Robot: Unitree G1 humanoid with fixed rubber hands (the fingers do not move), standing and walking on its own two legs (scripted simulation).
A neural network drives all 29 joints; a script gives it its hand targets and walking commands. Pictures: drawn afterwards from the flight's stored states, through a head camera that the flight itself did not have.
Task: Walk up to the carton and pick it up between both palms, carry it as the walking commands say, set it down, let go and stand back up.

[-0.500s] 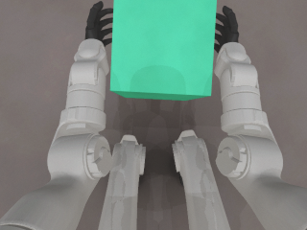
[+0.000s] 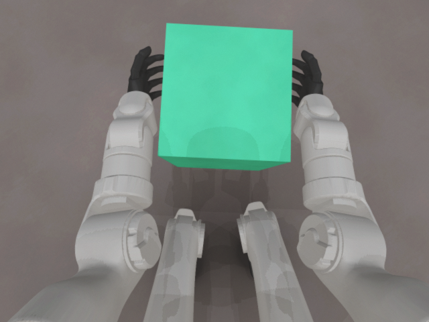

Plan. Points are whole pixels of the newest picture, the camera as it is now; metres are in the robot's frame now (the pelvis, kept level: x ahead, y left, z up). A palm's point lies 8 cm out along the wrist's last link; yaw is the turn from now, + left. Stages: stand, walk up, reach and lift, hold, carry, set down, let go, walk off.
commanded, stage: reach and lift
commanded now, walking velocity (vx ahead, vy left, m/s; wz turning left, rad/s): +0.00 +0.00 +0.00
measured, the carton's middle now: (222, 113) +0.48 -0.02 -0.14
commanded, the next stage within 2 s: none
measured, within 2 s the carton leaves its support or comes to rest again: neither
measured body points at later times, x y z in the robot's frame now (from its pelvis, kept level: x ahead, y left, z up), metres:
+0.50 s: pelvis +0.02 +0.00 +0.06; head +0.23 +0.00 +0.46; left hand +0.49 +0.12 +0.00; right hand +0.47 -0.17 +0.00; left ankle +0.08 +0.12 -0.50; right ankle +0.10 -0.13 -0.50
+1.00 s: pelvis +0.04 +0.00 +0.13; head +0.21 +0.00 +0.54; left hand +0.47 +0.12 +0.07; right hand +0.45 -0.17 +0.07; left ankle +0.08 +0.12 -0.50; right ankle +0.10 -0.13 -0.50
